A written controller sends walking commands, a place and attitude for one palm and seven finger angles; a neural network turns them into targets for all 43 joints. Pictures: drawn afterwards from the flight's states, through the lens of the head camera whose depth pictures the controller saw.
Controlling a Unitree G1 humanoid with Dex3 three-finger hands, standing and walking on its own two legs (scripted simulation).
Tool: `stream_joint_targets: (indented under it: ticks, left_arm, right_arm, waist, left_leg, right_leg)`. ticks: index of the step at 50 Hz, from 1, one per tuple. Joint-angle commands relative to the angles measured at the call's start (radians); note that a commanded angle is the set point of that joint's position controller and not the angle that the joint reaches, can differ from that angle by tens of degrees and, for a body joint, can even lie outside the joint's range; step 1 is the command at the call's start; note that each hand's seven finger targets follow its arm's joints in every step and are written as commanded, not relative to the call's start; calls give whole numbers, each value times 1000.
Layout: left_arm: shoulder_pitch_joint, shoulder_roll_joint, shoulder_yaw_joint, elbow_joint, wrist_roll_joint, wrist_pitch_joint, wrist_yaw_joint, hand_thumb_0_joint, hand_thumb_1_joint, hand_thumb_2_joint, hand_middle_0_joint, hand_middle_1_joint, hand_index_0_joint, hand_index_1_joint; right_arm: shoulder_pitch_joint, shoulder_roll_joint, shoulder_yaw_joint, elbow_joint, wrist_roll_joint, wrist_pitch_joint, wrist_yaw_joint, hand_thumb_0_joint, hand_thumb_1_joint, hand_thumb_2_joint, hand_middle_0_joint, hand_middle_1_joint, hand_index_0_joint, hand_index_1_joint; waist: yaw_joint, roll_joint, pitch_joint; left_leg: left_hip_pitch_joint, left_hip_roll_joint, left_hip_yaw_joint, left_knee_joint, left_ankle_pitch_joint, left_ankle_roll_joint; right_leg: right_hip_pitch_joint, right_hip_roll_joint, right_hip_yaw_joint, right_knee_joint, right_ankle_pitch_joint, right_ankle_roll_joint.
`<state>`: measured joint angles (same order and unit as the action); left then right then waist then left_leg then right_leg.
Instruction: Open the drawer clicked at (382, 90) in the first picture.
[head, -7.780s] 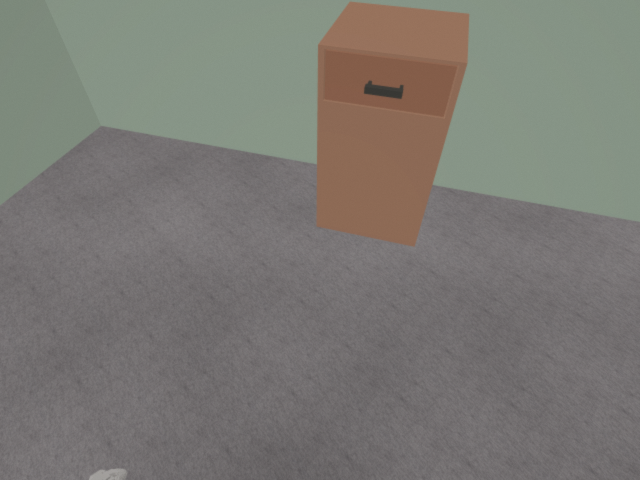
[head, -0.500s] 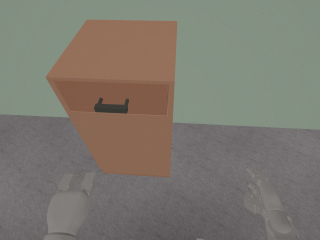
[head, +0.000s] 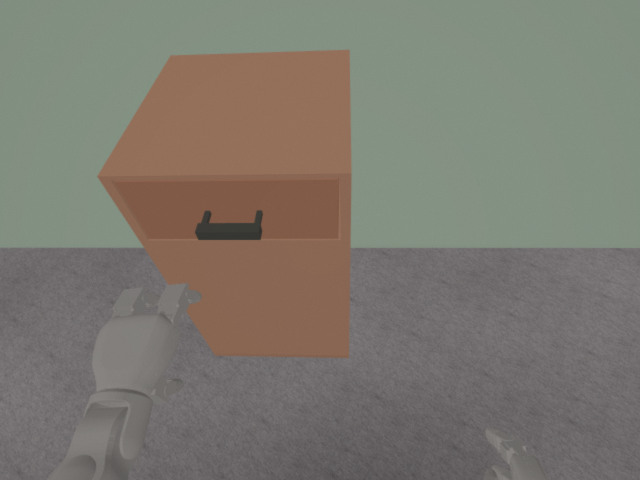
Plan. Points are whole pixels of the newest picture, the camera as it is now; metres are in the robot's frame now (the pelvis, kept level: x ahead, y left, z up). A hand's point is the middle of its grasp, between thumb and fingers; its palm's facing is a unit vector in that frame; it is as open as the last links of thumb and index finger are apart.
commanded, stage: raise the hand with hooked fingers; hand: left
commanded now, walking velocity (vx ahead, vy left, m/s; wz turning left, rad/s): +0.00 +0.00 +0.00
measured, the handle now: (231, 223) +0.54 +0.23 -0.06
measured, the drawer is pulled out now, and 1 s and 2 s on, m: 0.00 0.00 0.00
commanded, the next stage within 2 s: move the hooked fingers above the handle in 0.96 s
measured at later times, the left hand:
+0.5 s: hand (152, 283) +0.31 +0.24 +0.09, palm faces +0.07 -0.06 -1.00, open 13.7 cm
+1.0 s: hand (154, 272) +0.33 +0.24 +0.09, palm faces +0.07 -0.07 -1.00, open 13.8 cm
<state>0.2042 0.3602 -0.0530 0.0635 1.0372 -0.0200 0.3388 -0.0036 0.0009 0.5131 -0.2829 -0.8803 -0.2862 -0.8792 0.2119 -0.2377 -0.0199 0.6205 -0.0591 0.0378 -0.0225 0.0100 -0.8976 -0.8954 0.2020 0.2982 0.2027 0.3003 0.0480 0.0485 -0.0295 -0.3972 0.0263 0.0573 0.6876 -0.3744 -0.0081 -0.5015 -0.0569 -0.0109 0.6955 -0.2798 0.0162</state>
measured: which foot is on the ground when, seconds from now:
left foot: down 0.00-1.00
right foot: down 0.00-1.00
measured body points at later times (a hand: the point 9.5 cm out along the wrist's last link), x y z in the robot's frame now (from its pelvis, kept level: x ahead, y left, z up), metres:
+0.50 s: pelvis +0.02 -0.01 +0.02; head +0.04 -0.04 +0.47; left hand +0.30 +0.24 +0.14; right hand +0.24 -0.21 -0.08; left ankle -0.01 +0.12 -0.72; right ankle +0.04 -0.13 -0.72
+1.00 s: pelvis +0.02 +0.00 +0.02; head +0.05 -0.04 +0.47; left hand +0.32 +0.24 +0.15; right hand +0.20 -0.24 -0.10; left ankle -0.01 +0.12 -0.72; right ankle +0.04 -0.13 -0.72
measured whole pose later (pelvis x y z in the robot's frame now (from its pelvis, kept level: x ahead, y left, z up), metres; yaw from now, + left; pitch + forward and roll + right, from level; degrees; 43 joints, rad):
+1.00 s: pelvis +0.02 +0.00 +0.02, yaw +1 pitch +3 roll +1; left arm -0.07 0.43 -0.05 0.12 0.97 0.00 0.15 0.00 -0.49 0.30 -0.32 -1.20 -0.32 -1.20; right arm 0.16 -0.26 -0.03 0.65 0.00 0.07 -0.02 0.01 -0.90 -0.90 0.20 0.30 0.20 0.30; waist 0.08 0.07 -0.01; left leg -0.21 0.02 0.04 0.46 -0.29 -0.01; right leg -0.32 -0.05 -0.03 0.50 -0.22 0.02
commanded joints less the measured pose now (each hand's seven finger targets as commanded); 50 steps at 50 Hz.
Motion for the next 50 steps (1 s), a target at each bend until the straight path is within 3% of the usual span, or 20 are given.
stream_joint_targets:
  ticks: [1,2,4,10,13,17,23,27,29,32,36,39,43,45,46,50]
  left_arm:
    - [-201,169,127,-212,-7,14,74,0,-220,420,-280,-1020,-280,-1020]
    - [-224,160,107,-206,-9,25,71,0,-243,410,-282,-1035,-282,-1035]
    - [-268,159,82,-212,-10,46,55,0,-290,390,-285,-1065,-285,-1065]
    - [-309,187,76,-212,-16,86,-34,0,-430,330,-295,-1155,-295,-1155]
    - [-349,194,75,-190,-26,95,-75,0,-500,300,-300,-1200,-300,-1200]
    - [-427,235,96,-194,-22,91,-113,0,-500,300,-300,-1200,-300,-1200]
    - [-538,239,80,-150,-43,79,-166,0,-500,300,-300,-1200,-300,-1200]
    - [-609,283,102,-156,-53,59,-194,0,-500,300,-300,-1200,-300,-1200]
    - [-581,282,109,-144,-63,48,-205,0,-500,300,-300,-1200,-300,-1200]
    - [-493,250,105,-91,-89,42,-228,0,-500,300,-300,-1200,-300,-1200]
    - [-507,288,140,-157,-82,15,-218,0,-500,300,-300,-1200,-300,-1200]
    - [-526,281,139,-187,-73,-2,-185,0,-500,300,-300,-1200,-300,-1200]
    - [-538,282,142,-155,-70,4,-149,0,-500,300,-300,-1200,-300,-1200]
    - [-554,295,147,-175,-65,7,-136,0,-500,300,-300,-1200,-300,-1200]
    - [-548,299,152,-154,-66,16,-134,0,-500,300,-300,-1200,-300,-1200]
    - [-534,268,112,-130,-74,36,-149,0,-500,300,-300,-1200,-300,-1200]
  right_arm:
    - [-165,-106,-49,-172,12,-63,-2,0,-900,-900,200,300,200,300]
    - [-171,-108,-51,-165,17,-62,-2,0,-900,-900,200,300,200,300]
    - [-173,-112,-52,-161,21,-59,-4,0,-900,-900,200,300,200,300]
    - [-186,-109,-43,-155,30,-46,-8,0,-900,-900,200,300,200,300]
    - [-191,-107,-32,-155,35,-37,-9,0,-900,-900,200,300,200,300]
    - [-200,-104,-23,-155,37,-28,-14,0,-900,-900,200,300,200,300]
    - [-198,-100,-16,-138,45,-21,-19,0,-900,-900,200,300,200,300]
    - [-194,-105,-15,-138,47,-22,-23,0,-900,-900,200,300,200,300]
    - [-187,-105,-21,-135,46,-22,-22,0,-900,-900,200,300,200,300]
    - [-175,-111,-24,-137,53,-18,-12,0,-900,-900,200,300,200,300]
    - [-178,-122,-31,-149,52,-14,-5,0,-900,-900,200,300,200,300]
    - [-165,-118,-39,-144,51,-15,-2,0,-900,-900,200,300,200,300]
    - [-161,-117,-42,-131,58,-18,-5,0,-900,-900,200,300,200,300]
    - [-162,-119,-45,-130,57,-20,-5,0,-900,-900,200,300,200,300]
    - [-167,-119,-43,-131,59,-20,-6,0,-900,-900,200,300,200,300]
    - [-172,-120,-40,-128,62,-19,-9,0,-900,-900,200,300,200,300]
  waist:
    - [18,-35,-235]
    - [12,-29,-214]
    - [15,4,-235]
    - [33,-22,-237]
    - [32,-43,-186]
    - [40,-32,-209]
    - [24,-39,-194]
    - [29,-41,-238]
    - [36,-31,-252]
    - [40,-92,-208]
    - [46,-74,-246]
    - [44,-27,-265]
    - [38,-35,-239]
    - [40,-10,-268]
    - [37,-40,-251]
    - [35,-46,-234]
  left_leg:
    - [37,-48,-43,-132,246,25]
    - [42,-47,-38,-138,237,24]
    - [69,-47,-38,-152,254,24]
    - [121,-47,-33,-192,338,23]
    - [121,-49,-26,-219,320,24]
    - [145,-56,-14,-233,348,25]
    - [168,-61,-8,-251,356,26]
    - [187,-64,-11,-259,382,29]
    - [195,-65,-10,-259,420,28]
    - [160,-60,-8,-269,429,26]
    - [163,-60,-9,-269,443,27]
    - [187,-59,-11,-263,466,24]
    - [173,-59,-10,-272,406,25]
    - [190,-59,-10,-272,420,25]
    - [178,-58,-12,-274,401,27]
    - [176,-58,-7,-283,387,28]
  right_leg:
    - [182,61,-22,-88,118,-65]
    - [172,59,-23,-94,112,-63]
    - [189,57,-29,-99,126,-64]
    - [272,58,-25,-135,207,-62]
    - [292,59,-24,-165,204,-59]
    - [343,57,-16,-185,249,-58]
    - [360,58,-21,-217,272,-54]
    - [401,53,-16,-226,304,-52]
    - [419,53,-17,-224,345,-52]
    - [422,53,-23,-229,365,-49]
    - [429,54,-18,-224,369,-51]
    - [411,52,-24,-216,371,-54]
    - [384,53,-25,-226,302,-54]
    - [393,53,-22,-223,314,-56]
    - [392,55,-20,-231,297,-54]
    - [387,54,-26,-235,285,-53]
